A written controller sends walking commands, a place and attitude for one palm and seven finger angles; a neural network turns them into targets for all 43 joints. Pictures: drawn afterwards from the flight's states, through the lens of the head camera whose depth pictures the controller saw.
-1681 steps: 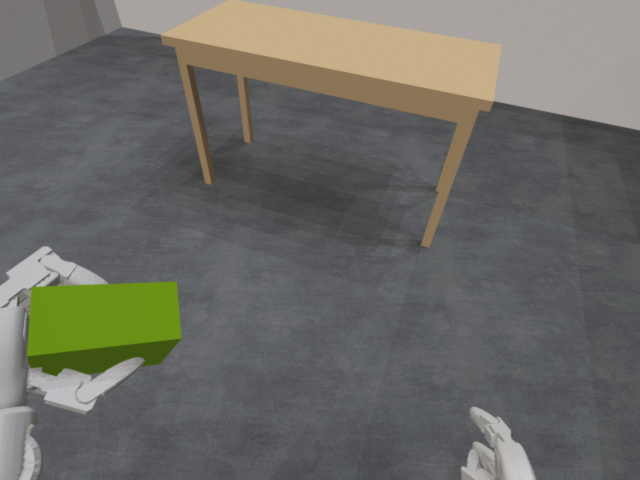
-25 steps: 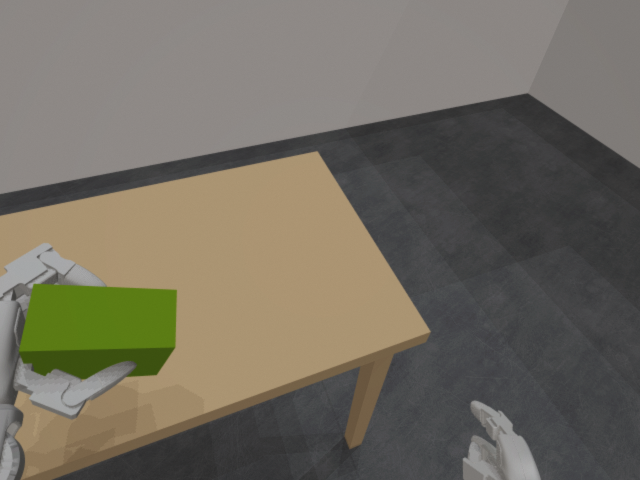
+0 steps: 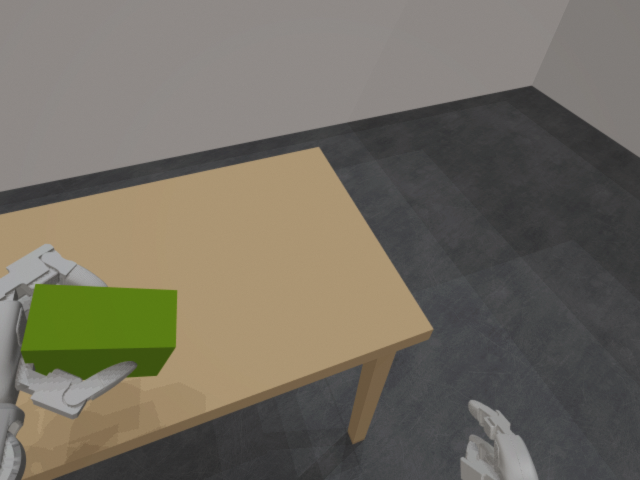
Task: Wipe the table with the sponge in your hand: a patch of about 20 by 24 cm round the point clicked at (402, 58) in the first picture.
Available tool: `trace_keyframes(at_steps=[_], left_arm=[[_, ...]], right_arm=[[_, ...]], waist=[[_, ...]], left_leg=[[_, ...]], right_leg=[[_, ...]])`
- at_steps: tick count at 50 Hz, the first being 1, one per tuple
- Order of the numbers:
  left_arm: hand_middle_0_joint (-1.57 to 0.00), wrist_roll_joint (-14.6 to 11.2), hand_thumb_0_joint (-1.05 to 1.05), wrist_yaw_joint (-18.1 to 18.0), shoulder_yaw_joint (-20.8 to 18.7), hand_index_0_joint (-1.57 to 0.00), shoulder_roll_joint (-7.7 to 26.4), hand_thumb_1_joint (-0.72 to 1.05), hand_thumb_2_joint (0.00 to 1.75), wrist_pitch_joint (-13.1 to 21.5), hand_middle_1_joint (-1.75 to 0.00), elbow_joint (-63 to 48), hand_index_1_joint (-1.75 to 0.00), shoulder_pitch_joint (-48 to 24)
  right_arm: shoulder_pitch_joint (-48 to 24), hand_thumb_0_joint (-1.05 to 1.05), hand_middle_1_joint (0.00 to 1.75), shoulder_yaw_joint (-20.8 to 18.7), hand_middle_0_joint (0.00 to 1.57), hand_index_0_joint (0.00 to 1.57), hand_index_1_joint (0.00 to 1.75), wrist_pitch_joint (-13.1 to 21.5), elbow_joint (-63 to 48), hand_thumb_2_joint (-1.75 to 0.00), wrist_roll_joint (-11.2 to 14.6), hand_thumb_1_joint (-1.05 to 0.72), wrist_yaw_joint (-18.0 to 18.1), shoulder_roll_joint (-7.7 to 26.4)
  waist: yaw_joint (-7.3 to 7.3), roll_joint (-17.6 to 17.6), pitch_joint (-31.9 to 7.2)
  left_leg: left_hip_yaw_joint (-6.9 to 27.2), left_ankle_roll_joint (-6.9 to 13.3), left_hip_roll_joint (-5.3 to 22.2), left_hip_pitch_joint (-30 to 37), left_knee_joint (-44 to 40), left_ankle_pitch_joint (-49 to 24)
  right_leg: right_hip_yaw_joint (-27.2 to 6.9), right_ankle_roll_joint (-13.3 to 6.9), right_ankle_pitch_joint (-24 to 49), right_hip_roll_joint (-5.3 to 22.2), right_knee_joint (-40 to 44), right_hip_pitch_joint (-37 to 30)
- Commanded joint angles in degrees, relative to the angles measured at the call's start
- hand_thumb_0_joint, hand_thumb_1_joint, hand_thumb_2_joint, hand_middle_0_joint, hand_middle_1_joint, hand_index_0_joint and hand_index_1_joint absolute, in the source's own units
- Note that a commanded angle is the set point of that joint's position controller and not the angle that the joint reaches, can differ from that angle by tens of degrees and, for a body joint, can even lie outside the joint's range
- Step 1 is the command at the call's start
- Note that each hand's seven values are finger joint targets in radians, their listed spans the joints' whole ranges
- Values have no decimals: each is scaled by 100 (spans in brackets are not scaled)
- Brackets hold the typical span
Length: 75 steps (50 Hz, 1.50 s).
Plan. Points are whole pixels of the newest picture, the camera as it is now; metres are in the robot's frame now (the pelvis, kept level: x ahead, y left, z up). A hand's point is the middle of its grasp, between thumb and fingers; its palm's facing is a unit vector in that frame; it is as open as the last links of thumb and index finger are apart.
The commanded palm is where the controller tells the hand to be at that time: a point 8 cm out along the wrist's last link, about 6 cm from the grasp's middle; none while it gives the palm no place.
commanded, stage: shuffle to correct the standing spot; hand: left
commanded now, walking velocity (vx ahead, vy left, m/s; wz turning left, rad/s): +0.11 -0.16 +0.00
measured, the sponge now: (125, 336) +0.22 +0.21 +0.13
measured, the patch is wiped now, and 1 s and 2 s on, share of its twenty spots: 0.00 0.00 0.00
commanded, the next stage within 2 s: come to a stop and stand still in 0.48 s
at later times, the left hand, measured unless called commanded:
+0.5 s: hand (90, 326) +0.22 +0.23 +0.15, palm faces +0.31 -0.86 -0.40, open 9.9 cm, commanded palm +0.16 +0.27 +0.18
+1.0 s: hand (62, 342) +0.21 +0.26 +0.13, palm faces +0.23 -0.88 -0.41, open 9.9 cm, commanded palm +0.16 +0.31 +0.18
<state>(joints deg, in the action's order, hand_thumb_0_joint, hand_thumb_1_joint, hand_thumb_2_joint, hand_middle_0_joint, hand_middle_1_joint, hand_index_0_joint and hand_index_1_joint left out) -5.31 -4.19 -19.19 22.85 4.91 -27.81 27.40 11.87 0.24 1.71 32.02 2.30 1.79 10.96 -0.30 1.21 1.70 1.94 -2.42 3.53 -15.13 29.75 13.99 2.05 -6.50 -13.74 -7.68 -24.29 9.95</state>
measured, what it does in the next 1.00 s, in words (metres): stands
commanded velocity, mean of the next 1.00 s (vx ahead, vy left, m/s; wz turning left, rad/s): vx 0.07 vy -0.09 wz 0.00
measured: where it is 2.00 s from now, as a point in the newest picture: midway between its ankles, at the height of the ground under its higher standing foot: outside the picture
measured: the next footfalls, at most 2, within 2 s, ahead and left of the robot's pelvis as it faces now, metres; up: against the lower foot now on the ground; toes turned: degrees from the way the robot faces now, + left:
none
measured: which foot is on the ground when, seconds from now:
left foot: down 0.00-1.00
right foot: down 0.00-1.00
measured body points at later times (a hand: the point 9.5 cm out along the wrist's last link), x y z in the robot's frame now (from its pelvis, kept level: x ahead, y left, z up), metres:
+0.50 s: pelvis +0.01 -0.01 +0.00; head +0.02 -0.01 +0.45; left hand +0.20 +0.27 +0.18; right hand +0.17 -0.24 -0.09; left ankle +0.02 +0.15 -0.74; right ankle -0.01 -0.05 -0.74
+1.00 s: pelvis -0.01 +0.03 +0.00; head +0.02 +0.05 +0.45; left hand +0.20 +0.31 +0.16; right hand +0.16 -0.21 -0.07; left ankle +0.02 +0.15 -0.74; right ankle -0.01 -0.05 -0.74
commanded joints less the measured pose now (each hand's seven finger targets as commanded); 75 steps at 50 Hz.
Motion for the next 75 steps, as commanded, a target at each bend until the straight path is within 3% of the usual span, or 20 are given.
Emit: trace_keyframes(at_steps=[1, 15, 26, 31, 32, 33, 34, 35, 37, 39, 43, 44, 45, 46, 49, 52, 60, 63, 69, 75], left_arm=[[-120, -66, 0, -163, -712, -120, 968, 10, 130, 460, -160, -1408, -160, -599], [-120, -98, 0, -189, -746, -120, 957, 10, 130, 446, -160, -1211, -160, -365], [-120, -63, 0, -220, -721, -120, 977, 10, 130, 453, -160, -1312, -160, -554], [-120, -72, 0, -228, -749, -120, 965, 10, 130, 447, -160, -1291, -160, -363], [-120, 705, 0, -197, -4022, -120, 5160, 10, 130, 935, -160, -2228, -160, -5871], [-120, 294, 0, 49, -1793, -120, 2042, 10, 130, 827, -160, 535, -160, -3279], [-120, -7, 0, -149, -1714, -120, 1791, 10, 130, 852, -160, 8, -160, -2142], [-120, 114, 0, -97, -1176, -120, 1252, 10, 130, 818, -160, 447, -160, -2029], [-120, 41, 0, 1, -730, -120, 912, 10, 130, 979, -160, -271, -160, -1430], [-120, 13, 0, 13, -102, -120, 214, 10, 130, 1012, -160, -391, -160, -695], [-120, 151, 0, -113, -758, -120, 975, 10, 130, 968, -160, -801, -160, -675], [-120, 146, 0, -200, -1135, -120, 1332, 10, 130, 979, -160, -794, -160, -575], [-120, 116, 0, -200, -1166, -120, 1236, 10, 130, 1001, -160, -791, -160, -592], [-120, 85, 0, -203, -1270, -120, 1323, 10, 130, 1045, -160, -990, -160, -747], [-120, 80, 0, -266, -1460, -120, 1557, 10, 130, 1154, -160, -1446, -160, -1019], [-120, 122, 0, -253, -1174, -120, 1289, 10, 130, 1220, -160, -1588, -160, -1268], [-120, 350, 0, -180, -368, -120, 486, 10, 130, 1075, -160, -996, -160, -894], [-120, 374, 0, -177, -607, -120, 741, 10, 130, 1052, -160, -1008, -160, -894], [-120, 373, 0, -187, -920, -120, 1069, 10, 130, 1159, -160, -1471, -160, -1108], [-120, 326, 0, -194, -751, -120, 897, 10, 130, 1236, -160, -1663, -160, -926]], right_arm=[[-520, 0, 30, -269, 20, 20, 30, 322, -938, -90, 0, -90, 61, 709], [-501, 0, 30, -241, 20, 20, 30, 262, -919, -90, 25, -90, 69, 701], [-535, 0, 30, -248, 20, 20, 30, 295, -868, -90, 6, -90, 62, 714], [-583, 0, 30, -235, 20, 20, 30, 252, -886, -90, 14, -90, 36, 707], [649, 0, 30, -555, 20, 20, 30, 734, -431, -90, -97, -90, 138, 822], [-300, 0, 30, -325, 20, 20, 30, 780, -631, -90, -163, -90, 150, 503], [-453, 0, 30, -420, 20, 20, 30, 641, -702, -90, -41, -90, 54, 679], [-260, 0, 30, -424, 20, 20, 30, 645, -668, -90, -68, -90, 52, 724], [-319, 0, 30, -385, 20, 20, 30, 661, -736, -90, -97, -90, -63, 810], [-515, 0, 30, -337, 20, 20, 30, 660, -757, -90, -36, -90, -219, 747], [-572, 0, 30, -331, 20, 20, 30, 653, -909, -90, -86, -90, -141, 786], [-611, 0, 30, -300, 20, 20, 30, 627, -822, -90, -84, -90, -91, 771], [-613, 0, 30, -306, 20, 20, 30, 623, -894, -90, -102, -90, -35, 747], [-628, 0, 30, -284, 20, 20, 30, 650, -949, -90, -108, -90, 7, 722], [-700, 0, 30, -249, 20, 20, 30, 750, -860, -90, -133, -90, 108, 710], [-613, 0, 30, -223, 20, 20, 30, 907, -850, -90, -178, -90, 115, 727], [-402, 0, 30, -214, 20, 20, 30, 1071, -686, -90, -220, -90, -27, 782], [-393, 0, 30, -224, 20, 20, 30, 983, -745, -90, -225, -90, -34, 785], [-510, 0, 30, -166, 20, 20, 30, 919, -837, -90, -241, -90, -3, 714], [-399, 0, 30, -175, 20, 20, 30, 962, -856, -90, -286, -90, -28, 746]], waist=[[-53, 277, -812], [-74, 146, -547], [-41, 222, -834], [-26, 239, -775], [47, -1371, 114], [179, -1044, -770], [303, -321, -1048], [201, 103, -1044], [269, 650, -1049], [251, 574, -930], [262, -846, -556], [260, -794, -459], [216, -875, -443], [196, -838, -470], [160, 48, -589], [176, 711, -872], [156, 311, -885], [152, 196, -837], [163, 694, -821], [169, 839, -1072]], left_leg=[[343, 504, 341, 636, -126, -846], [276, 479, 181, 522, -117, -152], [277, 524, 272, 669, -52, -1292], [207, 501, 184, 558, 24, -1071], [-1152, 357, -153, 200, 227, -403], [-717, 419, -614, 77, 91, -573], [-426, 418, -308, 227, 363, -789], [-548, 395, -243, 243, 450, -688], [-436, 569, -94, 485, -46, -730], [-109, 766, 195, 850, -124, -1049], [-151, 503, -41, 332, -44, -482], [-178, 486, -108, 404, -19, -295], [-147, 482, -174, 373, 26, -217], [-93, 459, -209, 385, -17, -224], [48, 484, -45, 790, -361, -429], [287, 546, 185, 738, -723, -656], [507, 450, 461, 693, -1133, -1014], [530, 307, 486, 636, -1131, -1273], [521, 50, 498, 688, -1328, -1315], [508, -30, 546, 956, -1238, -1692]], right_leg=[[-905, 298, 1239, 1049, 478, 136], [-995, 247, 720, 1136, 689, 379], [-830, 416, 1768, 1099, 450, -143], [-924, 503, 1791, 1187, 570, -196], [-663, 1689, 2776, 820, 1173, 586], [-1124, 1114, 3826, 1194, 264, -337], [-1590, 831, 3591, 1603, 78, -667], [-1732, 650, 3269, 1626, 133, -592], [-1393, 1015, 2915, 1482, -36, -425], [-1097, 1250, 2015, 1222, -249, 143], [-1205, 927, 776, 1261, 634, 224], [-1243, 786, 440, 1349, 785, 465], [-1339, 719, 233, 1426, 902, 513], [-1421, 618, 135, 1477, 942, 518], [-1300, 509, 164, 1329, 796, 609], [-967, 550, 574, 1075, 436, 88], [-494, 548, 747, 900, 188, -38], [-488, 538, 773, 931, 219, -56], [-314, 526, 534, 850, 84, -39], [-241, 517, 417, 866, 47, -44]])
